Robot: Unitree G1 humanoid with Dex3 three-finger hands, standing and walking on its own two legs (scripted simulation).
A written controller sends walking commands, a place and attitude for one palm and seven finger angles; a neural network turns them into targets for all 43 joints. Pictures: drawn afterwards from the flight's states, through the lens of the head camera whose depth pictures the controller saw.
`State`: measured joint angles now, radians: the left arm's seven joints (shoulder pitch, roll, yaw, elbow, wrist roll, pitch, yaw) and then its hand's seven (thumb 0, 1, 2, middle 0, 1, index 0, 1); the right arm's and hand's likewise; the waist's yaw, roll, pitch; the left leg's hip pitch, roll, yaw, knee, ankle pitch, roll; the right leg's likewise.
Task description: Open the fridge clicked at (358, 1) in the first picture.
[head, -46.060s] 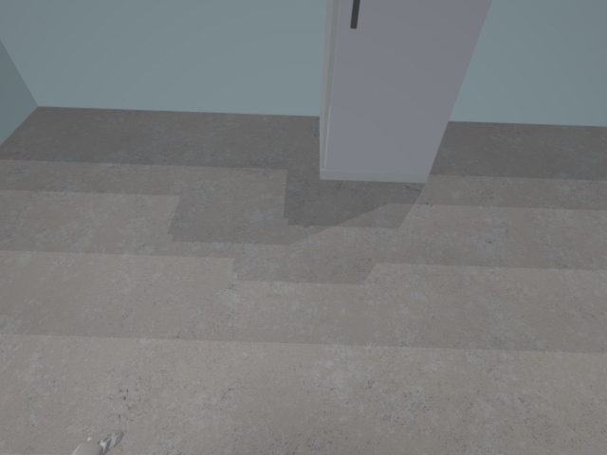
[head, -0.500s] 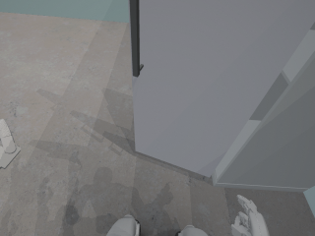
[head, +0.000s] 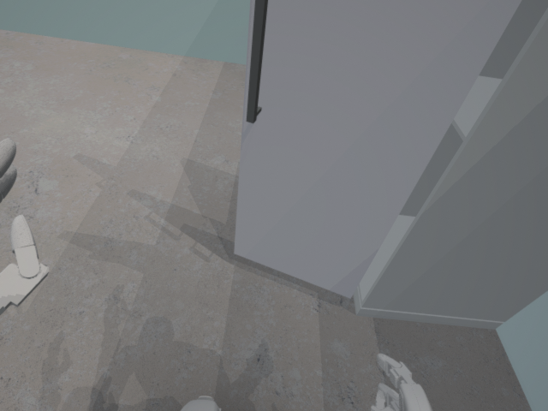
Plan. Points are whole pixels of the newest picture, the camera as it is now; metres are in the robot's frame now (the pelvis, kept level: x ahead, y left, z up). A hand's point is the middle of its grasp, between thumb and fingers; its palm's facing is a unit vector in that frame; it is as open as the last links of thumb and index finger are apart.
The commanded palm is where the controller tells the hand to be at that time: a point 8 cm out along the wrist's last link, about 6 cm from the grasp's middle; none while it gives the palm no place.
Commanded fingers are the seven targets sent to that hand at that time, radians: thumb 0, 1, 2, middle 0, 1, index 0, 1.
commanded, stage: stop stepping back and stand still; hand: left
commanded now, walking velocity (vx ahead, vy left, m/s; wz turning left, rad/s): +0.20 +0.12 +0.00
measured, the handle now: (263, 20) +0.81 +0.12 +0.25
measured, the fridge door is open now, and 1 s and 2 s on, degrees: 72 72 72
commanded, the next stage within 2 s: let the arm hang, fingers relaxed in 0.66 s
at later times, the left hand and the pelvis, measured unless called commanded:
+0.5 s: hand (24, 312) +0.15 +0.25 +0.19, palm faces +0.43 -0.78 -0.45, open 7.4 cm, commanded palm +0.08 +0.30 +0.19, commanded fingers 0.00 0.90 0.90 -0.20 -0.30 -0.20 -0.30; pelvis -0.06 +0.00 +0.00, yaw +0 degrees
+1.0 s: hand out of the picture +0.07 +0.22 -0.13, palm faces -0.01 -0.96 -0.29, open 7.4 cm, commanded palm none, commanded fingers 0.00 0.90 0.90 -0.20 -0.30 -0.20 -0.30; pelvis -0.04 +0.01 +0.00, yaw +3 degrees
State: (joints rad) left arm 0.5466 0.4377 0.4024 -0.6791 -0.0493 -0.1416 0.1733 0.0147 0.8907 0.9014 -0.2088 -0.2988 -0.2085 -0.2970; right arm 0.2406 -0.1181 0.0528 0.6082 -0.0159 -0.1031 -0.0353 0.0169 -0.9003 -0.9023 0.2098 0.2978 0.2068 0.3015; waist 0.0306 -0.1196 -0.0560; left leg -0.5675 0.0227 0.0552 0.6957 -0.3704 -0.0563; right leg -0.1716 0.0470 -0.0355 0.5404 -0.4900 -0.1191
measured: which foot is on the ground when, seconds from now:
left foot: up 0.00-0.20, down 0.22-0.44, up 0.46-0.70, down 0.72-1.00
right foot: down 0.00-1.00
